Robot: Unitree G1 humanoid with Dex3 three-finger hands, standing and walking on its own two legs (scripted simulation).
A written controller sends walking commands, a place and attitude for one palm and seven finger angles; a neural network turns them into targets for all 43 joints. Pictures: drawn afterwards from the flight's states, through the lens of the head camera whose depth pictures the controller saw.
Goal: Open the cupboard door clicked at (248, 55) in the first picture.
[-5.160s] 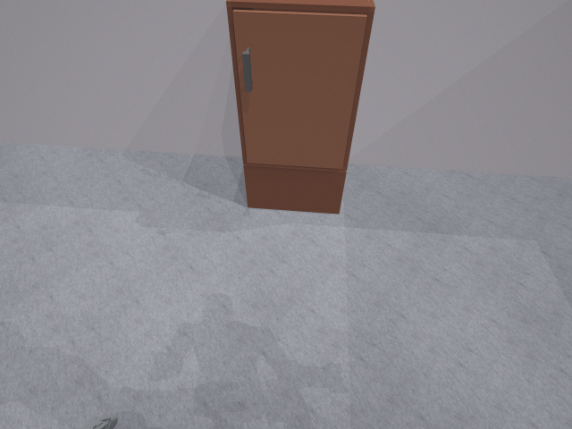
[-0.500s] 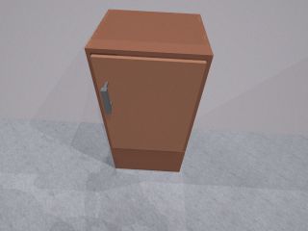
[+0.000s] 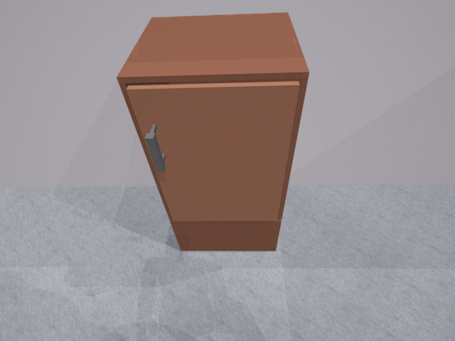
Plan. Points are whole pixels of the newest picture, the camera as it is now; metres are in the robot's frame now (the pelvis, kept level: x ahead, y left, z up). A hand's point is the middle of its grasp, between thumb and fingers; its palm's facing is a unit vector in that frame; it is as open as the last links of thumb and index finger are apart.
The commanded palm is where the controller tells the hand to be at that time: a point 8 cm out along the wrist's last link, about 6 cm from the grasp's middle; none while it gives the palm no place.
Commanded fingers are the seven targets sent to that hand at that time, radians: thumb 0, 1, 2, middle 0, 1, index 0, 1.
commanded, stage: look again from close up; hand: left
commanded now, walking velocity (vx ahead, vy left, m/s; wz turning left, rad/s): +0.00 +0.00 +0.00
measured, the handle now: (157, 148) +0.60 +0.24 -0.04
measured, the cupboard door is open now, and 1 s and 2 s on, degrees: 0 0 0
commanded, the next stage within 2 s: shuffle to correct the standing spot in 0.28 s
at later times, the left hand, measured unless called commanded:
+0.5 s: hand out of the picture +0.01 +0.14 -0.17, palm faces +0.04 -0.97 -0.23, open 7.3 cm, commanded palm none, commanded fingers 0.00 0.90 0.90 -0.20 -0.30 -0.20 -0.30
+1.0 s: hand out of the picture +0.04 +0.19 -0.19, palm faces +0.10 -0.97 -0.21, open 7.4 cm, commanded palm none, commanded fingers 0.00 0.90 0.90 -0.20 -0.30 -0.20 -0.30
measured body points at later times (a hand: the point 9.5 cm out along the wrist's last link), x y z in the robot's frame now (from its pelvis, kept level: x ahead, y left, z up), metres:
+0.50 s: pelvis +0.01 -0.04 +0.00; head +0.03 -0.06 +0.45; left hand +0.01 +0.19 -0.15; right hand +0.00 -0.26 -0.17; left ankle -0.05 +0.10 -0.73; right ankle +0.01 -0.15 -0.73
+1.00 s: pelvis +0.06 +0.02 -0.01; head +0.09 +0.02 +0.43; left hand +0.03 +0.24 -0.17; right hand +0.08 -0.21 -0.17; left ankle +0.07 +0.14 -0.74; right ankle +0.01 -0.14 -0.73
